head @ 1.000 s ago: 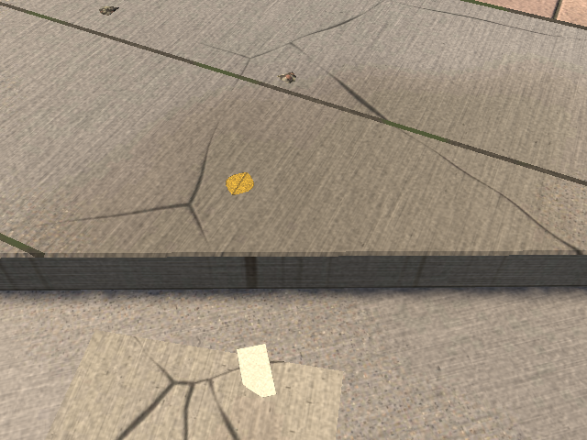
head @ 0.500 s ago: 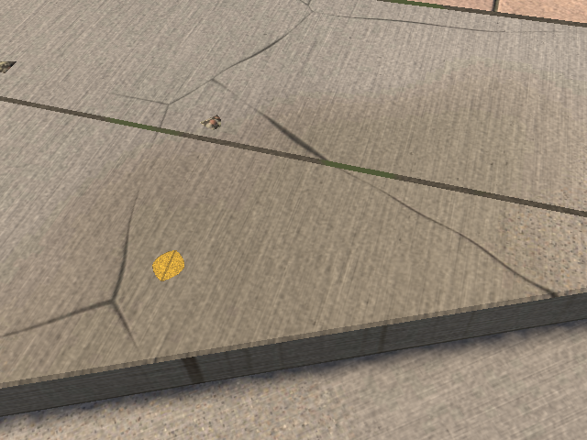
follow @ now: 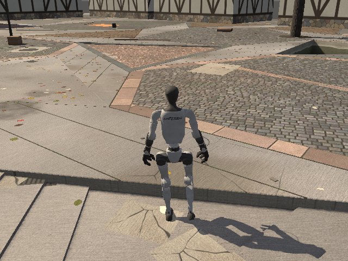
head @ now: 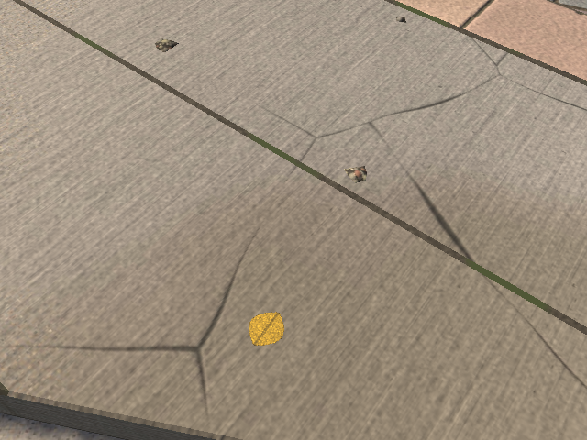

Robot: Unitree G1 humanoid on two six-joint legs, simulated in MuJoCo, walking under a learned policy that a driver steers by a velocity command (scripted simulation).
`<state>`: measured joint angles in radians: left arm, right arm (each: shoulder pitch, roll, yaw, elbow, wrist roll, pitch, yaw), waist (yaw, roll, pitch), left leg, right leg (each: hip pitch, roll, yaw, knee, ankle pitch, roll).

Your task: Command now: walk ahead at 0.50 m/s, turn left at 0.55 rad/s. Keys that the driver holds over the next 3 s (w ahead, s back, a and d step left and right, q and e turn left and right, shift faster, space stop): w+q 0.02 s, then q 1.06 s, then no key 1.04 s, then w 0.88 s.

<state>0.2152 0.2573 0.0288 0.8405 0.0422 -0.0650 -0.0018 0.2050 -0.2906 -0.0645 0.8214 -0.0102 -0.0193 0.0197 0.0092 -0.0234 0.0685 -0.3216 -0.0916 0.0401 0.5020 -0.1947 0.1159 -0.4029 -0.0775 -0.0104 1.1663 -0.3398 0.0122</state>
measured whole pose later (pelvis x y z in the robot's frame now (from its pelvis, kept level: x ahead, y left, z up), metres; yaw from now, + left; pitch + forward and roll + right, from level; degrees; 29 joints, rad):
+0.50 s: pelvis +0.22 -0.06 +0.01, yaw +18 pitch +5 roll +0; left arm -0.13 0.18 -0.03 0.45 0.04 0.03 0.03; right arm 0.46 -0.31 -0.06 0.88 -0.01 0.00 -0.06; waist -0.07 0.05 0.07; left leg 0.04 -0.02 -0.30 0.21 -0.31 0.02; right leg -1.12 -0.02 0.02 1.52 -0.61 -0.06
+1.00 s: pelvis +0.33 -0.12 +0.14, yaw +35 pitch +0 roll +1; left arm 0.22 0.20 0.02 0.64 0.00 -0.02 0.13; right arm 0.17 -0.32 -0.07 0.58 0.01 0.10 -0.05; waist 0.01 0.04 0.07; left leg -0.72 -0.02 -0.07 1.47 -0.16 -0.10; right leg -0.40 -0.12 -0.27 0.65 -0.26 -0.08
